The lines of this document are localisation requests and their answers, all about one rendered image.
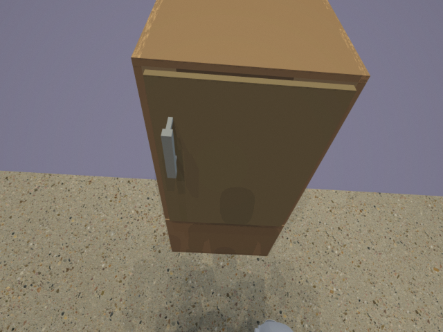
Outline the cupboard door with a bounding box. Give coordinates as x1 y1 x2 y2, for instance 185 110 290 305
143 69 356 227

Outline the handle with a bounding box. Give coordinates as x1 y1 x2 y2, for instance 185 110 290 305
161 117 177 178

